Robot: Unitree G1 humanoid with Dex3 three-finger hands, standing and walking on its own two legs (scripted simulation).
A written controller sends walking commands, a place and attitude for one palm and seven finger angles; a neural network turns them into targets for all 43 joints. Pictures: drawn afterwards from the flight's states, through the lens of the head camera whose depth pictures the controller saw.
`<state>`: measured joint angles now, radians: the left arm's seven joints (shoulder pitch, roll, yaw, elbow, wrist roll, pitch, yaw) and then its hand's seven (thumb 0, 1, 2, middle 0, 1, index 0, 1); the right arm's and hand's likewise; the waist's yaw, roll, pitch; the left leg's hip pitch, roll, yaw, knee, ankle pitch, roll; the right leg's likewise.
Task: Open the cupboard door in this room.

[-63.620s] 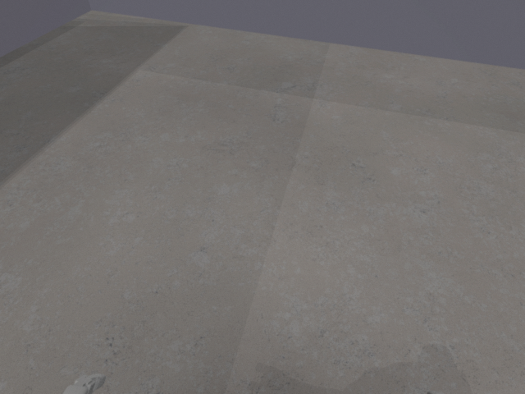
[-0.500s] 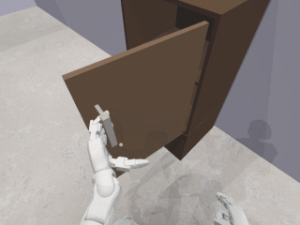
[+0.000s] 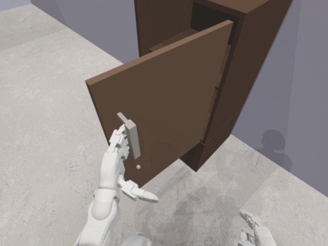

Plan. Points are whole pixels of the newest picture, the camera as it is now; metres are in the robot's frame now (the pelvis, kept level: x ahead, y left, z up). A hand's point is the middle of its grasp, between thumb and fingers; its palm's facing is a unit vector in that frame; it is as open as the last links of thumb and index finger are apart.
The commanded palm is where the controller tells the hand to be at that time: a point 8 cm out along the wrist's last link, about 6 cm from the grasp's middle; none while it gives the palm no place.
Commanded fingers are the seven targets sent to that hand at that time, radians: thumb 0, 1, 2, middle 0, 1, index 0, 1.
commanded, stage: slide the hand sideways off the handle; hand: left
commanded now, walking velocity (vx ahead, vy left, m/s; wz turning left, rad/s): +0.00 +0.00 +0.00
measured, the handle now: (128, 136) +0.37 +0.11 +0.06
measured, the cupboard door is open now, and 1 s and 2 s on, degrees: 84 84 84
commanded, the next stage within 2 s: draw the hand back to the body in 0.80 s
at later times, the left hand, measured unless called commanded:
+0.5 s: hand (113, 184) +0.25 +0.13 +0.05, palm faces +0.04 -1.00 -0.02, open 16.3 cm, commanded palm +0.22 +0.19 +0.06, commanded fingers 0.00 -0.50 0.30 -0.15 -0.30 -0.15 -0.30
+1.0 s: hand (95, 199) +0.21 +0.16 +0.06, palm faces +0.02 -1.00 -0.03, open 16.3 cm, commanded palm +0.19 +0.22 +0.07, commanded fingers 0.00 -0.50 0.30 -0.15 -0.30 -0.15 -0.30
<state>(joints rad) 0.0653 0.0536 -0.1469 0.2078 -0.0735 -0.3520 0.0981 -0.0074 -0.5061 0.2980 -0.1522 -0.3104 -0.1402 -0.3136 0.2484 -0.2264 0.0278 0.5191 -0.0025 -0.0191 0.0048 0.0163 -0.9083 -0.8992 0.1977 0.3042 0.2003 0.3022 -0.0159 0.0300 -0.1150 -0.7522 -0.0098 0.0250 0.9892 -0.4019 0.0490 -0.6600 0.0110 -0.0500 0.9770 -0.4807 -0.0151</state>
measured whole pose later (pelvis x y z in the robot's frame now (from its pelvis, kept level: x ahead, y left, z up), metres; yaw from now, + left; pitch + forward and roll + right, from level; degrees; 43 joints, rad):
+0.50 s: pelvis +0.02 -0.01 +0.00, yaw +0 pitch +11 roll -2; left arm 0.38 0.15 -0.04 -0.06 -0.14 -0.34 -0.03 -0.01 -0.50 0.30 -0.16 -0.30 -0.16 -0.31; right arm 0.24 -0.22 0.03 0.46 0.01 -0.04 -0.01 0.02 -0.91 -0.90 0.20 0.30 0.20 0.30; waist 0.01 0.04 -0.13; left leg -0.77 0.00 0.00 1.03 -0.45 0.03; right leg -0.66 0.03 -0.07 1.00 -0.52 -0.03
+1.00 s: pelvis +0.01 -0.02 -0.02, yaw +1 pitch +12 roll -3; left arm 0.51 0.22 0.10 -0.17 -0.28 -0.36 -0.21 -0.01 -0.50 0.30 -0.15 -0.30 -0.15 -0.30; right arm 0.25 -0.23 0.01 0.47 0.02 -0.09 -0.06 0.02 -0.91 -0.90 0.20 0.30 0.20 0.30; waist 0.01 0.05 -0.15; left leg -0.83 0.01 -0.03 1.10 -0.47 0.02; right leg -0.71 0.04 -0.10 1.06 -0.55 -0.05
